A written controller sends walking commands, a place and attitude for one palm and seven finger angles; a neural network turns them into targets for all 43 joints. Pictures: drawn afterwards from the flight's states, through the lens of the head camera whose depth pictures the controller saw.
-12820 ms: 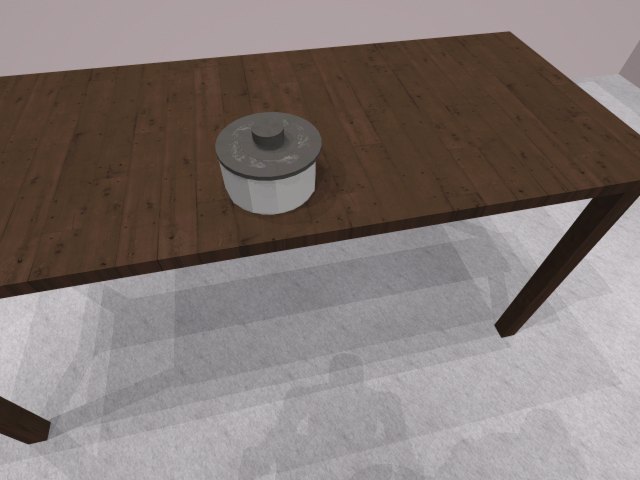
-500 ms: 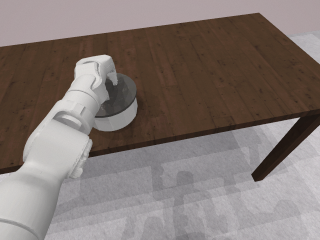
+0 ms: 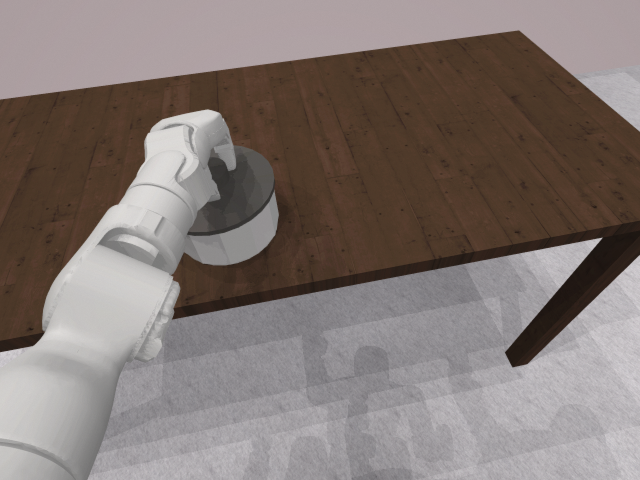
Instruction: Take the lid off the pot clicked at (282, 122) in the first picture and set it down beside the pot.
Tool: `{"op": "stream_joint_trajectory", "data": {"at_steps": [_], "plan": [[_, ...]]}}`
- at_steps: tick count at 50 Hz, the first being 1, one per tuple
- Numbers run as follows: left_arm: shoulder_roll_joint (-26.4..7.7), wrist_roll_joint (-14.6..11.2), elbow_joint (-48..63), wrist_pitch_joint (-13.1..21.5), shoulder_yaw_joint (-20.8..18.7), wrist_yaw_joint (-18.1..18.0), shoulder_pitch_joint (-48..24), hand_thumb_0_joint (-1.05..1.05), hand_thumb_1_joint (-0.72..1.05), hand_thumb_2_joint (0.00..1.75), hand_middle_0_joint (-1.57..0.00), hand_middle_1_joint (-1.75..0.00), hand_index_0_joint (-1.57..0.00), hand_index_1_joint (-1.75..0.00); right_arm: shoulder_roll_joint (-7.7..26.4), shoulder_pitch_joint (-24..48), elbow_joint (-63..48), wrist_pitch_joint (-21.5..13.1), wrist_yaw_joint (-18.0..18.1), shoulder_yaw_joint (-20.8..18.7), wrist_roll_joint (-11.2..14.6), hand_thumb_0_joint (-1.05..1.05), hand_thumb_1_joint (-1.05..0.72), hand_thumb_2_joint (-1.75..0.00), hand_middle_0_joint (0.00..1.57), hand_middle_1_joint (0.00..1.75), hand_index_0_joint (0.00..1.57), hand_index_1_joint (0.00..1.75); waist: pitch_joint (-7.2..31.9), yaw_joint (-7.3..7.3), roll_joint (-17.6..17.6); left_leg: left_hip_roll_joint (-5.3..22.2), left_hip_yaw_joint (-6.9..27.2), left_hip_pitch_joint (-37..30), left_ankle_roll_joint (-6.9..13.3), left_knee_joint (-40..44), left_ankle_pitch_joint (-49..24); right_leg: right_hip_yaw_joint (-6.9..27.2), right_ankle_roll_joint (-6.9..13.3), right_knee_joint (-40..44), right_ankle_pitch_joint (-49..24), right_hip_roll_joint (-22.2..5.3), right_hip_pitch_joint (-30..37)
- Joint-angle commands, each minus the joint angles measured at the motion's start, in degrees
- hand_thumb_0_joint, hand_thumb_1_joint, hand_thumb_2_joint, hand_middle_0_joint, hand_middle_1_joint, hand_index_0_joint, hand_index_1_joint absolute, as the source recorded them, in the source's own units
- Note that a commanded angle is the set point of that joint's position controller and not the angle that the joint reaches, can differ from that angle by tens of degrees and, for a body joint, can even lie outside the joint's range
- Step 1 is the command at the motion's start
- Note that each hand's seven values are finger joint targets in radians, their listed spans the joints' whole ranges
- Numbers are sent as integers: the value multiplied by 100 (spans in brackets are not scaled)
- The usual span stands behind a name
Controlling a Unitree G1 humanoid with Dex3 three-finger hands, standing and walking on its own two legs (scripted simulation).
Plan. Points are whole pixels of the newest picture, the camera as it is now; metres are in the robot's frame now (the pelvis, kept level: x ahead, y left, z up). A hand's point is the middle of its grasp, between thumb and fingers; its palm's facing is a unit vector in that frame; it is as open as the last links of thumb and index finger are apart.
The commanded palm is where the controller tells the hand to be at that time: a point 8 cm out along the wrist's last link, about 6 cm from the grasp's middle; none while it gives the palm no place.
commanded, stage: lift the lid straight up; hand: left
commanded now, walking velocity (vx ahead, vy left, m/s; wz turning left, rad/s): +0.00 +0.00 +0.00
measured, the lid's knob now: (209, 174) +0.51 +0.12 +0.11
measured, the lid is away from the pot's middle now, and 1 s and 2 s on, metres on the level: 0.01 0.00 0.02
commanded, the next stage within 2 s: move the lid sideways beside the pot in 1.70 s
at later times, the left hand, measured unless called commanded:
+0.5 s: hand (195, 149) +0.48 +0.11 +0.17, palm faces -0.36 -0.11 -0.93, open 8.2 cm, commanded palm +0.49 +0.12 +0.25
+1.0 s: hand (188, 118) +0.49 +0.11 +0.22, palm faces -0.33 -0.12 -0.93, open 8.2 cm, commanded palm +0.49 +0.12 +0.29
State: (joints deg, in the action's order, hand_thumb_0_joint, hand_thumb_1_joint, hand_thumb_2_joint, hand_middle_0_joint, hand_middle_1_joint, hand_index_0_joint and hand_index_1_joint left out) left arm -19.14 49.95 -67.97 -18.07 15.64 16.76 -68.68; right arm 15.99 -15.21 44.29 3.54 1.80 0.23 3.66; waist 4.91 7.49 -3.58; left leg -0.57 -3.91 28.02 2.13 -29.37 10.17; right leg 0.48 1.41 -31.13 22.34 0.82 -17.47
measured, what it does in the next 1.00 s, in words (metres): stands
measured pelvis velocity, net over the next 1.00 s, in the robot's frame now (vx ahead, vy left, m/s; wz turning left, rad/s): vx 0.00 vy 0.00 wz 0.00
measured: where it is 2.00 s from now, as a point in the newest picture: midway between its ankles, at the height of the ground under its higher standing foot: outside the picture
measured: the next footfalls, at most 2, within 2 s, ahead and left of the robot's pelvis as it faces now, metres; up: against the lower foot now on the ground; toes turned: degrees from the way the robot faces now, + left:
none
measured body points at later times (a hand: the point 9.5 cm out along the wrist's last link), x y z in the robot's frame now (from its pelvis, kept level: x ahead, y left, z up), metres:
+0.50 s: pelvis -0.01 +0.00 +0.00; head +0.03 -0.02 +0.45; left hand +0.50 +0.12 +0.23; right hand +0.04 -0.27 -0.14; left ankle +0.04 +0.10 -0.73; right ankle -0.08 -0.10 -0.73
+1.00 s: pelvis +0.00 +0.00 +0.00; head +0.02 -0.03 +0.45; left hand +0.50 +0.11 +0.27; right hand +0.04 -0.27 -0.14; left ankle +0.04 +0.10 -0.73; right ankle -0.08 -0.10 -0.73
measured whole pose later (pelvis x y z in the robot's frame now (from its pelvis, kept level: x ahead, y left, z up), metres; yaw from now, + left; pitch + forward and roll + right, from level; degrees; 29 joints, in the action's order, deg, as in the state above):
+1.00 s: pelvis +0.00 +0.00 +0.00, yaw +0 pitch +9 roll +1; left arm -20.7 52.5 -73.3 -22.6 15.6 24.1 -81.6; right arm 16.7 -16.6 45.4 1.1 1.2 0.5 3.2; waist 5.9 8.0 -3.7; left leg -0.9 -4.0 27.4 2.4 -28.0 9.2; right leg 0.7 1.2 -30.7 21.8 0.5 -17.3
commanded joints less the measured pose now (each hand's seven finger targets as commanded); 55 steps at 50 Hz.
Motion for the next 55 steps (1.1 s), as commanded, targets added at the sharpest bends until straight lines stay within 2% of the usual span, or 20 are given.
{"op": "stream_joint_trajectory", "data": {"at_steps": [1,5,9,10,12,15,16,19,23,28,30,32,34,36,39,42,44,47,49,55], "plan": [[-1479,217,1018,-65,-280,-311,-3809,0,63,92,-78,-110,-77,-109,797,-146,-435,-164,88,-249,-7,0,-90,-90,20,30,20,30,2408,78,615,-237,294,-2680,358,-248,-1847,-29,-49,423,-3234,273,-614],[-1383,174,1737,38,-171,-233,-4341,0,63,92,-78,-110,-77,-109,758,-101,-542,-285,66,-263,-21,0,-90,-90,20,30,20,30,3004,33,170,-219,362,-3203,353,-333,-2379,-14,-34,336,-3436,254,-579],[-1143,202,1127,-104,-47,-126,-3973,0,63,92,-78,-110,-77,-109,777,-175,-453,-235,36,-284,-28,0,-90,-90,20,30,20,30,2489,62,498,-228,368,-2933,349,-309,-2201,-73,-26,417,-3222,281,-755],[-1399,198,1000,-133,-244,-124,-3954,0,63,92,-78,-110,-77,-109,819,-166,-431,-215,49,-267,-32,0,-90,-90,20,30,20,30,2477,58,654,-229,346,-2808,356,-254,-2014,-68,-40,416,-3197,277,-652],[-1394,192,1004,-177,-135,-78,-4244,0,63,92,-78,-110,-77,-109,825,-121,-430,-213,73,-242,-4,0,-90,-90,20,30,20,30,2374,124,658,-255,329,-2690,360,-187,-1710,-40,-46,455,-3125,256,-671],[-1252,212,1460,-29,8,-47,-4722,0,63,92,-78,-110,-77,-109,786,-121,-457,-327,78,-245,-21,0,-90,-90,20,30,20,30,2776,116,134,-208,451,-3196,339,-219,-2009,-50,4,398,-2922,271,-850],[-1146,224,1217,-49,42,-29,-4563,0,63,92,-78,-110,-77,-109,775,-176,-430,-344,92,-254,-33,0,-90,-90,20,30,20,30,2648,129,271,-213,460,-3183,345,-230,-2013,-80,1,424,-2850,302,-939],[-1589,247,967,-112,-285,-51,-4583,0,63,92,-78,-110,-77,-109,840,-224,-389,-345,99,-244,-45,0,-90,-90,20,30,20,30,2552,85,544,-217,429,-2845,340,-126,-1603,-44,1,474,-2752,266,-729],[-1393,345,877,-160,-77,-32,-4729,0,63,92,-78,-110,-77,-109,806,-190,-388,-390,93,-218,-18,0,-90,-90,20,30,20,30,2504,112,366,-239,413,-2865,337,-118,-1589,-42,1,478,-2710,274,-850],[-1419,313,615,-269,-100,42,-4900,0,63,92,-78,-110,-77,-109,840,-243,-349,-408,87,-217,-37,0,-90,-90,20,30,20,30,2422,156,524,-250,416,-2733,348,-70,-1374,-38,-15,509,-2605,265,-845],[-1567,340,836,-221,-168,96,-5076,0,63,92,-78,-110,-77,-109,864,-251,-373,-437,86,-224,-45,0,-90,-90,20,30,20,30,2703,130,485,-240,403,-2846,358,-94,-1594,2,-14,473,-2850,249,-704],[-1388,384,954,-190,-37,129,-5207,0,63,92,-78,-110,-77,-109,834,-275,-370,-476,77,-235,-33,0,-90,-90,20,30,20,30,2779,133,266,-220,454,-3045,337,-124,-1766,-31,10,450,-2773,271,-853],[-1323,389,793,-200,-44,160,-5011,0,63,92,-78,-110,-77,-109,831,-310,-365,-484,57,-252,-56,0,-90,-90,20,30,20,30,2667,98,397,-215,466,-3007,339,-143,-1815,-40,20,490,-2720,274,-859],[-1494,392,613,-264,-148,175,-4997,0,63,92,-78,-110,-77,-109,861,-297,-335,-456,64,-242,-49,0,-90,-90,20,30,20,30,2493,120,625,-237,410,-2776,365,-93,-1561,-18,-9,510,-2717,266,-810],[-1449,373,824,-287,-102,233,-5158,0,63,92,-78,-110,-77,-109,866,-270,-367,-477,37,-241,-53,0,-90,-90,20,30,20,30,2675,75,436,-248,401,-2878,354,-129,-1816,-4,13,473,-2972,238,-705],[-1833,474,803,-301,-364,262,-5081,0,63,92,-78,-110,-77,-109,848,-264,-378,-489,35,-237,-84,0,-90,-90,20,30,20,30,2774,-12,527,-274,382,-2849,367,-161,-1916,27,-5,444,-3163,237,-530],[-1755,454,731,-367,-287,340,-4997,0,63,92,-78,-110,-77,-109,857,-247,-408,-474,24,-244,-79,0,-90,-90,20,30,20,30,2692,-17,734,-303,314,-2668,378,-170,-1905,49,-20,474,-3411,198,-378],[-1448,471,868,-426,-38,426,-5134,0,63,92,-78,-110,-77,-109,842,-128,-447,-424,-2,-230,-33,0,-90,-90,20,30,20,30,2590,38,520,-285,329,-2815,372,-173,-2059,29,-24,450,-3360,208,-593],[-1479,447,729,-449,-73,505,-5135,0,63,92,-78,-110,-77,-109,860,-196,-412,-416,-2,-243,-57,0,-90,-90,20,30,20,30,2453,55,691,-284,337,-2782,383,-171,-1936,7,-22,520,-3252,211,-609],[-1676,443,1434,-285,-161,661,-5472,0,63,92,-78,-110,-77,-109,796,-100,-551,-520,-19,-243,-77,0,-90,-90,20,30,20,30,2949,-23,433,-297,373,-3191,405,-264,-2474,74,-38,438,-3566,199,-454]]}}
